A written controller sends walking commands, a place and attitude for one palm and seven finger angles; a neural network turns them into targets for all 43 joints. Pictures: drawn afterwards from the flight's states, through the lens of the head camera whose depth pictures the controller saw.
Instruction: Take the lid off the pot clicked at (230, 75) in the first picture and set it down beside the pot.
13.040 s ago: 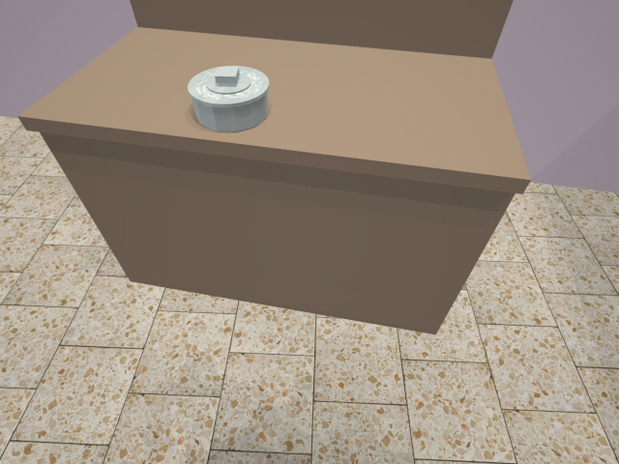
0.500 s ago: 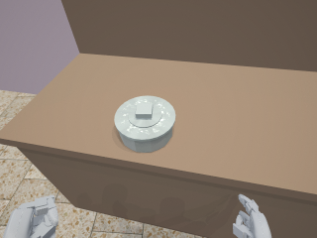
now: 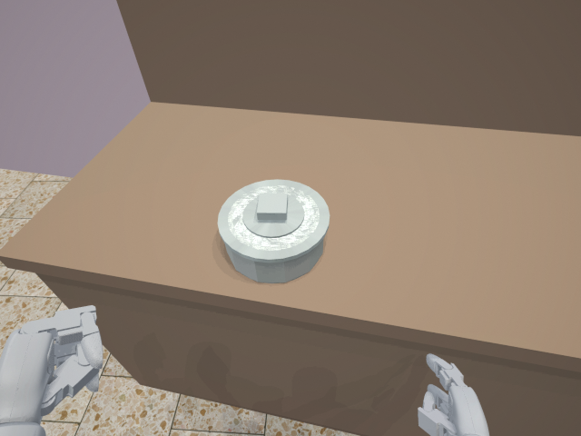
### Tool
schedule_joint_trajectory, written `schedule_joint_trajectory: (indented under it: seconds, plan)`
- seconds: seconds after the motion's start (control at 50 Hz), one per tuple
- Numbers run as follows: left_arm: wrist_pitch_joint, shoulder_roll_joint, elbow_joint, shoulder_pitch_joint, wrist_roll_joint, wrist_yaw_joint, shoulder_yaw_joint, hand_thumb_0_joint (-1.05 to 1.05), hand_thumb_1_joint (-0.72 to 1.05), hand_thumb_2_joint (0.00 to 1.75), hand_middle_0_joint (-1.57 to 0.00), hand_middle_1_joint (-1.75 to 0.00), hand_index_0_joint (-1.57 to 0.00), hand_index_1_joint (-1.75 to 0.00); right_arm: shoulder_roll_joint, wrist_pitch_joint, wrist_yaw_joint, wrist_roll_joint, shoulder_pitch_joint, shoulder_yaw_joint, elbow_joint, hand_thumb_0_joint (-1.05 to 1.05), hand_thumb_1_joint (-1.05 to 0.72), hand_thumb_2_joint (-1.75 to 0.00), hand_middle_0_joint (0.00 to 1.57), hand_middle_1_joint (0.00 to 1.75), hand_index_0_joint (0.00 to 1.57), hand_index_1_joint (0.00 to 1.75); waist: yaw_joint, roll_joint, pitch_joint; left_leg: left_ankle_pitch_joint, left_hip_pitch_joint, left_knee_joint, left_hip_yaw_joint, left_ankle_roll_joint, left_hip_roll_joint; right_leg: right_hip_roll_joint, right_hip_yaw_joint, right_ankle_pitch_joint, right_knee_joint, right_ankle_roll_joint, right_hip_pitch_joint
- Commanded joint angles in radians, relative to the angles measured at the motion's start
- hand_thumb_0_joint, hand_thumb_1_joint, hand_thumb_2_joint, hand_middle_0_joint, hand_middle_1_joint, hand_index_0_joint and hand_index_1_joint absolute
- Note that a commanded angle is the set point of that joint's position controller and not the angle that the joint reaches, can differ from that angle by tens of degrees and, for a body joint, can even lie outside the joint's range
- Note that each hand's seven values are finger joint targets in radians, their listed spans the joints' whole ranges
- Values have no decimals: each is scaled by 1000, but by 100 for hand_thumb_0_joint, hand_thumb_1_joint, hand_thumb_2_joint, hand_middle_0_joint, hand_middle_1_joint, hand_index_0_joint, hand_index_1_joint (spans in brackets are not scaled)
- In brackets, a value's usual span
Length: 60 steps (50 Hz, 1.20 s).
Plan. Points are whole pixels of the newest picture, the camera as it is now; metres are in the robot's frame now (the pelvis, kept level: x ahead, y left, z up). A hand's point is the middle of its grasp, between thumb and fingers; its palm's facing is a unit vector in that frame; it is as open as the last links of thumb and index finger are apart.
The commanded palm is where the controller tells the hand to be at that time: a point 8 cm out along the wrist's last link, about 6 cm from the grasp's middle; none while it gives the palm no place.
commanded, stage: reach forward and open the fingers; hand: left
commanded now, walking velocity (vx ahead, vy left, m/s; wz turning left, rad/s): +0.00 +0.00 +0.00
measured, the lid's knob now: (272, 206) +0.44 +0.09 +0.08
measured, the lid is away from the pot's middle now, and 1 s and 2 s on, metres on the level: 0.00 0.00 0.00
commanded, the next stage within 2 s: move the open hand above the knob in 1.20 s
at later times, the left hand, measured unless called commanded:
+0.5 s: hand (65, 353) +0.17 +0.28 +0.10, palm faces -0.17 -0.07 -0.98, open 3.3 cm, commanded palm +0.16 +0.27 +0.17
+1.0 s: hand (74, 298) +0.22 +0.28 +0.13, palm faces -0.15 -0.01 -0.99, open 9.0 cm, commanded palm +0.20 +0.27 +0.20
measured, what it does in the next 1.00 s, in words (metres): shifts its weight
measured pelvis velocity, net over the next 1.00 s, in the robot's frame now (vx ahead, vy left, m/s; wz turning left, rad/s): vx -0.05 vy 0.03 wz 0.02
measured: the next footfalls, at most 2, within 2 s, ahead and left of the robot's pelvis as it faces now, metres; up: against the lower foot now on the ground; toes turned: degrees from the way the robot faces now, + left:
none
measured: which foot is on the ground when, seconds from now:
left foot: down 0.00-1.00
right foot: down 0.00-1.00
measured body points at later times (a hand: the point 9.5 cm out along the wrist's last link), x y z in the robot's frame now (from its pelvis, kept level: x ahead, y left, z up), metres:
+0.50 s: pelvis -0.03 +0.01 +0.00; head -0.03 -0.04 +0.44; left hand +0.17 +0.28 +0.16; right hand +0.18 -0.21 -0.10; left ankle +0.00 +0.11 -0.74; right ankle -0.05 -0.10 -0.74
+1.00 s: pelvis -0.05 +0.03 +0.00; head -0.03 -0.01 +0.45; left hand +0.22 +0.28 +0.19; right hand +0.15 -0.19 -0.10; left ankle +0.00 +0.11 -0.74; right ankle -0.05 -0.10 -0.74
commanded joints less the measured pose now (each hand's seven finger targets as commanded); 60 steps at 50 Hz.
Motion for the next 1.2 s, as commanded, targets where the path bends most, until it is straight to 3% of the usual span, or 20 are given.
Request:
schedule_joint_trajectory:
  seconds: [0.0,0.08,0.1,0.12,0.14,0.16,0.2,0.28,0.44,0.46,0.54,0.56,0.64,0.66,0.74,0.76,0.86,0.94,1.06,1.18]
  plan:
    - [-73,140,-196,-46,-8,23,110,0,90,90,-130,-150,-130,-150,-103,-53,-8,-3,-134,-39,-173,0,-90,-90,20,30,20,30,-2,-40,-45,232,128,-36,-35,16,26,-20,2,245,-80,11,-148]
    - [-87,160,-244,-127,-10,28,116,0,90,90,-130,-150,-130,-150,-110,-64,-5,-3,-134,-32,-172,0,-90,-90,20,30,20,30,-3,0,-42,188,130,-44,-45,14,29,-20,7,191,-89,9,-156]
    - [-22,406,-327,-212,419,56,70,0,87,91,-129,-146,-129,-146,-187,-7,8,-28,-145,-17,-191,0,-90,-90,20,30,20,30,-2,60,-64,251,22,3,-24,23,14,2,37,224,-24,9,-242]
    - [23,321,-371,-191,424,74,73,0,84,92,-128,-143,-128,-143,-149,24,18,-29,-147,-25,-234,0,-90,-90,20,30,20,30,10,113,-97,279,12,4,-19,18,20,-8,-3,218,-1,-6,-215]
    - [52,339,-376,-219,427,86,79,0,81,93,-126,-139,-126,-139,-150,38,22,-17,-173,-18,-235,0,-90,-90,20,30,20,30,1,100,-70,283,-9,13,-22,16,20,-4,4,240,-1,-11,-217]
    - [76,328,-303,-147,525,84,63,0,78,95,-125,-136,-125,-136,-141,59,31,-23,-159,-24,-224,0,-90,-90,20,30,20,30,20,80,-90,280,-3,16,-17,15,22,6,10,214,17,-18,-219]
    - [127,363,-188,-43,635,55,74,0,72,99,-123,-129,-123,-129,-157,128,50,-17,-176,-29,-224,0,-90,-90,20,30,20,30,35,26,-101,251,-37,23,-9,13,19,14,21,200,21,-20,-218]
    - [157,495,-187,-205,768,-19,83,0,59,108,-119,-115,-119,-115,-173,188,59,4,-226,-23,-259,0,-90,-90,20,30,20,30,24,-2,-166,178,-47,26,-23,21,11,3,40,160,17,-8,-196]
    - [107,618,-84,-424,747,-229,76,0,33,123,-111,-86,-111,-86,-181,161,35,37,-228,-30,-230,0,-90,-90,20,30,20,30,-16,2,-155,173,14,17,-63,42,-7,-7,45,207,-44,17,-211]
    - [94,561,-89,-483,732,-254,0,0,30,124,-109,-83,-109,-83,-172,161,35,36,-213,-28,-232,0,-90,-90,20,30,20,30,-34,3,-136,163,4,6,-65,44,-13,-10,26,189,-47,22,-211]
    - [60,707,-11,-579,756,-310,111,0,18,129,-105,-68,-105,-68,-189,155,33,31,-224,-28,-212,0,-90,-90,20,30,20,30,-15,12,-106,157,18,-20,-71,42,-14,-5,32,180,-76,15,-205]
    - [44,650,-22,-613,745,-320,53,0,16,130,-103,-65,-103,-65,-176,155,36,29,-205,-26,-217,0,-90,-90,20,30,20,30,-21,2,-132,157,21,-26,-73,44,-18,-9,18,167,-69,18,-179]
    - [14,681,10,-584,736,-324,124,0,4,132,-98,-51,-98,-51,-182,146,53,23,-204,-33,-214,0,-90,-90,20,30,20,30,5,50,-164,202,63,-32,-79,37,-14,0,22,195,-81,5,-171]
    - [14,610,34,-588,718,-329,58,0,2,133,-97,-47,-97,-47,-174,153,59,24,-188,-34,-212,0,-90,-90,20,30,20,30,-9,23,-158,194,53,-39,-71,38,-15,-2,5,184,-81,10,-164]
    - [23,647,51,-693,737,-322,77,0,-9,136,-92,-33,-92,-33,-195,158,73,32,-203,-39,-207,0,-90,-90,20,30,20,30,-9,28,-130,137,48,-61,-76,32,-9,4,17,124,-97,5,-195]
    - [20,595,47,-735,731,-324,9,0,-12,137,-91,-29,-91,-29,-185,157,73,31,-199,-38,-213,0,-90,-90,20,30,20,30,-17,14,-151,118,46,-69,-73,35,-11,1,7,98,-94,10,-181]
    - [5,664,10,-839,759,-312,39,0,-27,142,-85,-12,-85,-12,-181,136,70,25,-196,-38,-204,0,-90,-90,20,30,20,30,-6,51,-241,122,85,-76,-93,37,-8,-1,12,97,-77,2,-144]
    - [33,691,115,-828,765,-305,93,0,-29,142,-83,-8,-83,-8,-199,144,78,30,-187,-42,-190,0,-90,-90,20,30,20,30,-3,50,-183,145,69,-73,-100,30,-5,9,11,121,-74,-10,-171]
    - [73,575,77,-930,755,-349,-67,0,-30,143,-83,-8,-83,-8,-193,152,92,37,-204,-38,-215,0,-90,-90,20,30,20,30,-19,33,-207,115,75,-99,-105,28,-6,8,-2,106,-65,-4,-169]
    - [59,754,103,-1094,816,-349,60,0,-30,145,-84,-8,-84,-8,-190,141,73,26,-189,-33,-180,0,-90,-90,20,30,20,30,-9,67,-255,159,103,-85,-129,28,2,9,3,120,-48,-13,-163]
